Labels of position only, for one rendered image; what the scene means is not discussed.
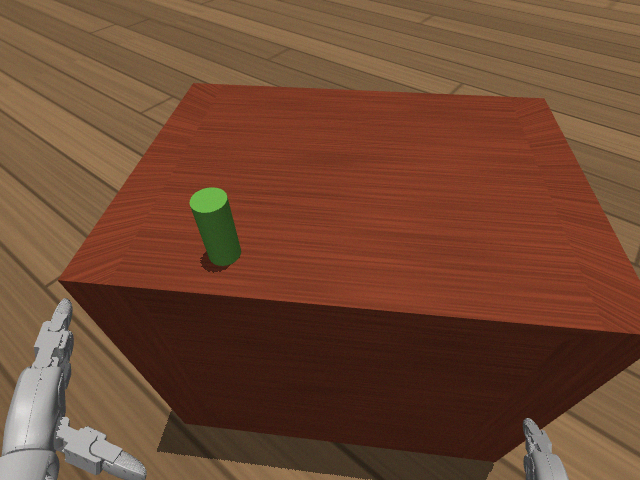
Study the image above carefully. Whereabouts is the left robot arm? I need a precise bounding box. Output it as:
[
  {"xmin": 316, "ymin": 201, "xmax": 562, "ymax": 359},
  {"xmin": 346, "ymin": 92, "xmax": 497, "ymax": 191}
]
[{"xmin": 0, "ymin": 448, "xmax": 60, "ymax": 480}]

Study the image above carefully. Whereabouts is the left robot hand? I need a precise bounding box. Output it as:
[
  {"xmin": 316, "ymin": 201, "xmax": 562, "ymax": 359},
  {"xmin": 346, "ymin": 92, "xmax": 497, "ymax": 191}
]
[{"xmin": 1, "ymin": 298, "xmax": 147, "ymax": 480}]

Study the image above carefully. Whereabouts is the can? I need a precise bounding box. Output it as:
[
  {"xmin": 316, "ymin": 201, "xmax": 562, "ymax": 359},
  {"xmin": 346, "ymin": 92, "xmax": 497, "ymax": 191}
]
[{"xmin": 190, "ymin": 187, "xmax": 241, "ymax": 266}]

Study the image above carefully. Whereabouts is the right robot hand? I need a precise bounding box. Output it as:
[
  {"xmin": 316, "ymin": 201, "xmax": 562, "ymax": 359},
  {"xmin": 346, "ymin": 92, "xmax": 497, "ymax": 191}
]
[{"xmin": 523, "ymin": 418, "xmax": 569, "ymax": 480}]

